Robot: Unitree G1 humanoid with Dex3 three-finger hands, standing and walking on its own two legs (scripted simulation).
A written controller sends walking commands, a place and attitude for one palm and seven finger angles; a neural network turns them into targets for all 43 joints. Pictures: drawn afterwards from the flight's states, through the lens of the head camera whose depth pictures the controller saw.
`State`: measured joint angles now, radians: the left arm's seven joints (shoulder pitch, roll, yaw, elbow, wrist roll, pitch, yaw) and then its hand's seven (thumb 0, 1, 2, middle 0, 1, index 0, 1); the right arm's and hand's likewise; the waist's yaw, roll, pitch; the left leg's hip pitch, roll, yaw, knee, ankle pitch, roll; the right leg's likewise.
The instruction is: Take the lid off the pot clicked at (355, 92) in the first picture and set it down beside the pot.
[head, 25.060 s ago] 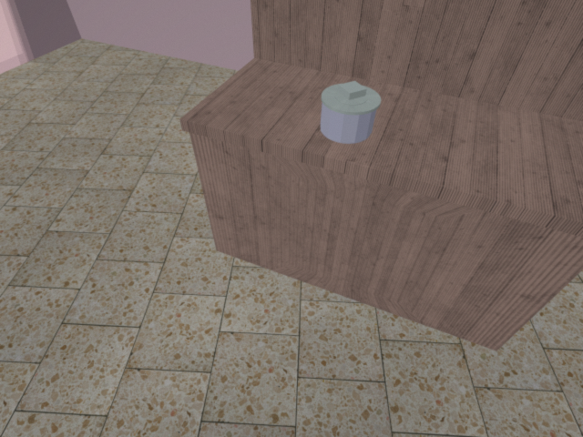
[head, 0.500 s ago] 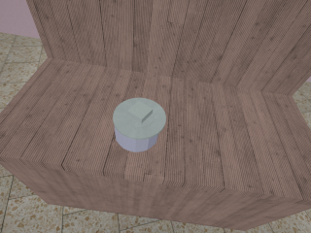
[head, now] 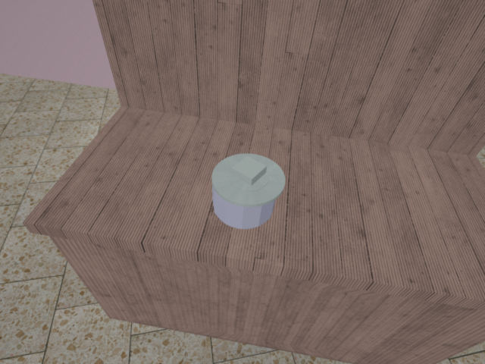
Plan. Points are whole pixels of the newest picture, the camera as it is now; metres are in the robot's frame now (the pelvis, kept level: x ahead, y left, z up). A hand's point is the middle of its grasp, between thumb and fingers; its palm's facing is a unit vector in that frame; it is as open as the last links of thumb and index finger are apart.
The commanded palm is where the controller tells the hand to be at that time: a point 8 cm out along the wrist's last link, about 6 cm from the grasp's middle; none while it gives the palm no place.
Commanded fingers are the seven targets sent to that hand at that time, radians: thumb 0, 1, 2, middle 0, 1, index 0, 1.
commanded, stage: come to a stop and stand still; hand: left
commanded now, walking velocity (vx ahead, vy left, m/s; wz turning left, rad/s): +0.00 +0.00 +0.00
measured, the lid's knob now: (249, 170) +0.50 +0.02 +0.04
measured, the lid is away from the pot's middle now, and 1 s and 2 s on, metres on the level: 0.01 0.01 0.01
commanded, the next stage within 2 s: look again from close up in 0.24 s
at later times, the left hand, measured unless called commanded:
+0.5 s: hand out of the picture -0.07 +0.14 -0.18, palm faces +0.06 -0.99 -0.12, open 7.4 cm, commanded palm none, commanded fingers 0.00 0.90 0.90 -0.20 -0.30 -0.20 -0.30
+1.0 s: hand out of the picture -0.03 +0.12 -0.18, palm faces +0.03 -0.99 -0.12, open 7.4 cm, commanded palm none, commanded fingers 0.00 0.90 0.90 -0.20 -0.30 -0.20 -0.30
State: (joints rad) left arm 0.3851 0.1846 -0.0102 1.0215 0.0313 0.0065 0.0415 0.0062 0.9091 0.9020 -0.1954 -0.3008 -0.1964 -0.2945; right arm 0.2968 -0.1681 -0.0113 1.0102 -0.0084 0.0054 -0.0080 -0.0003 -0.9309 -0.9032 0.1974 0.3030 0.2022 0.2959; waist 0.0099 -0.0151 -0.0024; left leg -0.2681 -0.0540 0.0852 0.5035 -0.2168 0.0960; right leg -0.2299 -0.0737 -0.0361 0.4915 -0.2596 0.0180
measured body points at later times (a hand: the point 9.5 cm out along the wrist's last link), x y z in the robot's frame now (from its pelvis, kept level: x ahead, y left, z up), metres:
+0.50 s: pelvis +0.00 +0.00 +0.00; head -0.02 +0.02 +0.45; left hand -0.07 +0.19 -0.17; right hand -0.01 -0.21 -0.15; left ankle +0.04 +0.05 -0.73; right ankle +0.03 -0.16 -0.73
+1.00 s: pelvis +0.01 -0.02 +0.00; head +0.01 -0.01 +0.45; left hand -0.03 +0.17 -0.16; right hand -0.01 -0.22 -0.16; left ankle +0.04 +0.05 -0.73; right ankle +0.03 -0.17 -0.73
